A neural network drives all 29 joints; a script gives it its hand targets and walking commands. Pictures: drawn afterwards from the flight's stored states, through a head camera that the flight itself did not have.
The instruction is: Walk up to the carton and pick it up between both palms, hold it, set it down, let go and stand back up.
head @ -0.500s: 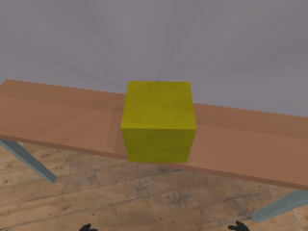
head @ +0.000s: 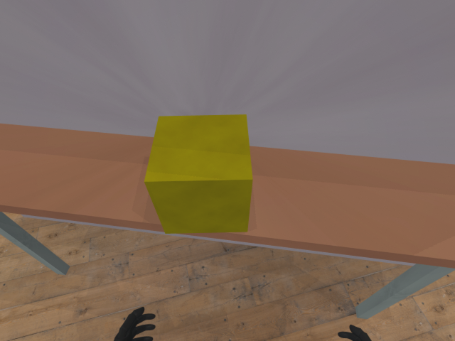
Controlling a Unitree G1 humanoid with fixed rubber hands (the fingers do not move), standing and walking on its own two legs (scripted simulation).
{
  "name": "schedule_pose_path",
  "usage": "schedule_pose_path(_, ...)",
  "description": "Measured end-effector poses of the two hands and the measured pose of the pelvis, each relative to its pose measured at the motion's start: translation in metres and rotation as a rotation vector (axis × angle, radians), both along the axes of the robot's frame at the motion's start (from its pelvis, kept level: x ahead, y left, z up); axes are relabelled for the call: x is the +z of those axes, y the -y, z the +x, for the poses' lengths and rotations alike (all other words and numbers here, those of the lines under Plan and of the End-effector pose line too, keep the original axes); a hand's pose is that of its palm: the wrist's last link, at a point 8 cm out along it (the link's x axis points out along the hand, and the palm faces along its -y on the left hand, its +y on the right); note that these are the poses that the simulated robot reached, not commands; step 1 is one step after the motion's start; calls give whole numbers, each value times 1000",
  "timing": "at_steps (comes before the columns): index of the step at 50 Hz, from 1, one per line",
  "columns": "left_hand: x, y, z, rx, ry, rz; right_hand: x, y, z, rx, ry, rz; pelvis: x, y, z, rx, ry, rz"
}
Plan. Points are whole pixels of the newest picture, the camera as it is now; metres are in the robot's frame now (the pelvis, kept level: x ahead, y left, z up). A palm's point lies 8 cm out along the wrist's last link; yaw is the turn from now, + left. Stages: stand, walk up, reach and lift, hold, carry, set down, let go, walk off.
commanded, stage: walk up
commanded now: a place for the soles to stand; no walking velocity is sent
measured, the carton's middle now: (204, 175) +0.43 +0.08 +0.00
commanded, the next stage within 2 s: reach and lift in 0.56 s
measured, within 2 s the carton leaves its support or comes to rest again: neither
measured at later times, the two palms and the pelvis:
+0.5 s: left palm out of the picture +0.12 +0.23 -0.11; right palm out of the picture +0.10 -0.22 -0.11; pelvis +0.01 +0.00 +0.00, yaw -1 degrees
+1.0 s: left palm (106, 313) +0.18 +0.25 -0.07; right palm (355, 316) +0.17 -0.20 -0.07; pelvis +0.04 +0.03 +0.01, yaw +0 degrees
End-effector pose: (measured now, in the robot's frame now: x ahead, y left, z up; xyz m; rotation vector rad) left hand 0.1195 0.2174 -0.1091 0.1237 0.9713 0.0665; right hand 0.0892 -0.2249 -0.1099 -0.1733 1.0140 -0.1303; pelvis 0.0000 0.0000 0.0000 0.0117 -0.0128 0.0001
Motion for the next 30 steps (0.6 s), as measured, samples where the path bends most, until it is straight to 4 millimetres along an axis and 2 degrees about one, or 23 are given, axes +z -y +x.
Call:
schedule_pose_path(9, -2, -6, -6, 3, -20, 12, -2, 0, -7, -13, -18, 0, 0, -1, 1, -9, -3, 3)
schedule_pose_path(21, -1, -10, -4, 0, -20, 24, 1, -1, 10, -12, 20, 0, -1, -3, 5, -21, -5, 4)
schedule_pose_path(30, -3, -10, 6, -2, -30, 25, 0, -1, 21, -11, 51, -1, -3, -4, 8, -21, -29, 8)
